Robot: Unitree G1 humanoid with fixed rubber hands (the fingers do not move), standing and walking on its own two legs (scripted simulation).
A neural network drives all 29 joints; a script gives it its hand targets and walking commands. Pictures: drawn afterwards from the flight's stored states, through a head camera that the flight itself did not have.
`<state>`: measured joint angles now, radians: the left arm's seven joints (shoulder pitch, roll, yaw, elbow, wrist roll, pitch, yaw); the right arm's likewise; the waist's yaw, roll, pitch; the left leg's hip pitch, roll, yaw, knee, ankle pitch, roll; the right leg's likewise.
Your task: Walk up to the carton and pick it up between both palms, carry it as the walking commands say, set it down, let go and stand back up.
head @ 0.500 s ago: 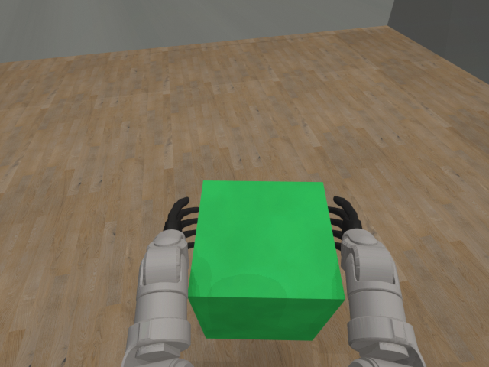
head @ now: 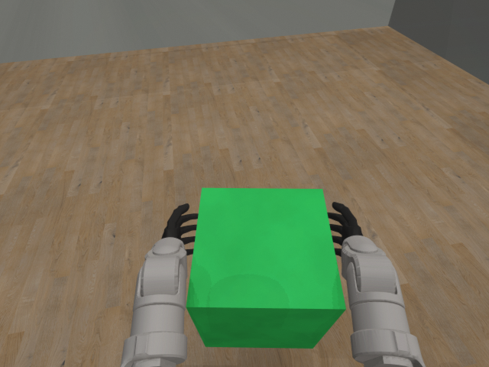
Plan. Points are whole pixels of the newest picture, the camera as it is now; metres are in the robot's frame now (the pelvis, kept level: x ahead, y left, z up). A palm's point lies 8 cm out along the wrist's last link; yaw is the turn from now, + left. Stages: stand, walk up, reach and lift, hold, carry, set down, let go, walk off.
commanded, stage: hold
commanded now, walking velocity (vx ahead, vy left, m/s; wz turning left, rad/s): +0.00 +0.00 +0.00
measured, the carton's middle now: (260, 272) +0.29 +0.00 -0.03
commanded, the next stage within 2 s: carry in 1.02 s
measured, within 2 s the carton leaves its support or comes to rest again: neither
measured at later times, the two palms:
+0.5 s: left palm (170, 254) +0.28 +0.15 +0.05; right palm (352, 251) +0.28 -0.15 +0.05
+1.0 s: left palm (172, 253) +0.28 +0.15 +0.05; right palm (352, 251) +0.28 -0.15 +0.05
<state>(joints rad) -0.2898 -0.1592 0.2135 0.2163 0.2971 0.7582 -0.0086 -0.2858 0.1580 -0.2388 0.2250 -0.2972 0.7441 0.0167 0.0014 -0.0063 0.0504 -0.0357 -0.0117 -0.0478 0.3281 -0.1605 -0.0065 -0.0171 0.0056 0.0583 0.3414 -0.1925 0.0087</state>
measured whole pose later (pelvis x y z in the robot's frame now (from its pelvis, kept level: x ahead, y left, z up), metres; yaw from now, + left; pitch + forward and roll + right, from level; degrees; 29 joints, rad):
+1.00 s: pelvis -0.01 +0.00 +0.00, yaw +0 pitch -8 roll +0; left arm -0.27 -0.15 0.20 0.21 0.29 0.76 -0.01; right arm -0.26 0.15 -0.22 0.22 -0.29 0.75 0.01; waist 0.00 -0.01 0.05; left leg -0.04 -0.01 -0.04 0.35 -0.16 -0.01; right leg -0.02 0.01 0.06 0.37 -0.20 0.01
